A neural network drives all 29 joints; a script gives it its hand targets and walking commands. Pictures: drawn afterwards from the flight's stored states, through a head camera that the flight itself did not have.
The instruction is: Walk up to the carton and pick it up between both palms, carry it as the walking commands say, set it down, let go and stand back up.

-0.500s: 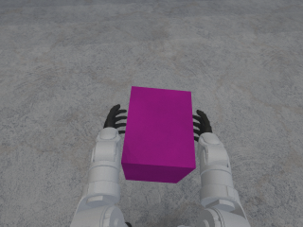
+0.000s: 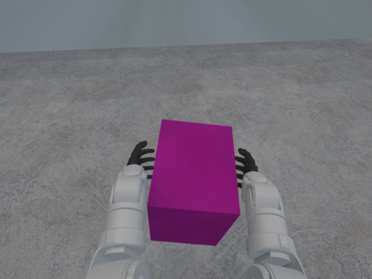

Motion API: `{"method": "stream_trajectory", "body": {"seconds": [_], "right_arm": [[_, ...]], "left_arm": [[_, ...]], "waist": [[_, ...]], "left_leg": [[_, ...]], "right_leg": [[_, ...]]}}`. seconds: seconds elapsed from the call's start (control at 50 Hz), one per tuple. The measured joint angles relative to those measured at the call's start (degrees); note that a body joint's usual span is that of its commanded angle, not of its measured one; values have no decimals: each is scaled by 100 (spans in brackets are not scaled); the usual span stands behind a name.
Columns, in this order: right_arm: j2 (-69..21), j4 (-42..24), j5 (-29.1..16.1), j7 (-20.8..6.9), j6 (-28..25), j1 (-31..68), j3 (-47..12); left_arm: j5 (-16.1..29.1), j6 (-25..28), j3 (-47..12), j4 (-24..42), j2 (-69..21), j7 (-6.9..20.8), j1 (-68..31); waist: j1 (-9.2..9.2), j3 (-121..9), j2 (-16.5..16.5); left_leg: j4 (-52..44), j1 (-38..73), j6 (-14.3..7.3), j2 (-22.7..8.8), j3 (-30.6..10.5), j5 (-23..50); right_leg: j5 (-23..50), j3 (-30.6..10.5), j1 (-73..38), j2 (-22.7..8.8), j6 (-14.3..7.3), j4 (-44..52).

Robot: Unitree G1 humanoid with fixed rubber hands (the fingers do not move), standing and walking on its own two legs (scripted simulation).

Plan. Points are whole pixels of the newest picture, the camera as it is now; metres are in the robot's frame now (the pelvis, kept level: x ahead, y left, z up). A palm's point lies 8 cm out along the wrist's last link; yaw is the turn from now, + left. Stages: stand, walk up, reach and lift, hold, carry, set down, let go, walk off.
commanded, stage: reach and lift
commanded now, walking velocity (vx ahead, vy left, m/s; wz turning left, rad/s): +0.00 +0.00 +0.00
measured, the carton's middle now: (190, 185) +0.34 -0.01 -0.01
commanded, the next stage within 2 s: hold in 1.08 s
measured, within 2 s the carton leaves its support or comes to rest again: neither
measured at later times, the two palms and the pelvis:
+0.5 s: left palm (131, 172) +0.32 +0.12 +0.07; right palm (246, 174) +0.32 -0.14 +0.06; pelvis +0.02 -0.01 +0.00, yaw +0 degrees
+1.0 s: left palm (129, 179) +0.31 +0.13 +0.06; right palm (246, 182) +0.31 -0.14 +0.05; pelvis +0.01 -0.01 +0.00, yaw +0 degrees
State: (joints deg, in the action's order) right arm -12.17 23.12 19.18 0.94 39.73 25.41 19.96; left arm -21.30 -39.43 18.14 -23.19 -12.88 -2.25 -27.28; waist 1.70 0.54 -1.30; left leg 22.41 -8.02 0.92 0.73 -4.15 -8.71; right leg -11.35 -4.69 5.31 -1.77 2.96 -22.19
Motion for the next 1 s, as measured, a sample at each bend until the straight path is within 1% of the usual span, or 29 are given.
{"method": "stream_trajectory", "body": {"seconds": [0.12,0.22,0.34,0.48,0.64,0.82,1.0], "right_arm": [[2,-20,50,-3,232,2,-16],[4,0,66,-21,278,-7,-54],[60,-136,-43,5,315,-153,-288],[119,-266,-152,46,386,-307,-548],[159,-271,-190,20,435,-418,-625],[205,-422,-270,48,440,-548,-739],[178,-314,-215,43,474,-463,-682]], "left_arm": [[3,-157,-2,-45,6,9,15],[27,-246,-49,24,24,-4,63],[109,-304,-246,216,84,-9,222],[229,-355,-434,443,179,63,463],[272,-440,-505,504,213,128,556],[325,-394,-608,571,223,89,587],[316,-366,-537,464,217,71,569]], "waist": [[-10,33,47],[-53,88,32],[-135,84,28],[-200,13,43],[-189,38,58],[-205,90,57],[-206,61,87]], "left_leg": [[-47,206,2,-8,3,-30],[-83,275,28,-36,0,-46],[-225,353,55,-65,-29,-11],[-369,450,74,-81,-71,20],[-366,497,74,-84,-81,7],[-307,419,62,-79,-45,25],[-144,366,49,-66,-41,-18]], "right_leg": [[-35,-1,-195,4,-13,28],[-58,0,-247,31,-37,37],[-36,29,-324,51,-66,162],[-9,75,-440,58,-86,318],[-2,85,-508,60,-91,355],[25,41,-417,60,-72,296],[9,32,-388,59,-60,185]]}}
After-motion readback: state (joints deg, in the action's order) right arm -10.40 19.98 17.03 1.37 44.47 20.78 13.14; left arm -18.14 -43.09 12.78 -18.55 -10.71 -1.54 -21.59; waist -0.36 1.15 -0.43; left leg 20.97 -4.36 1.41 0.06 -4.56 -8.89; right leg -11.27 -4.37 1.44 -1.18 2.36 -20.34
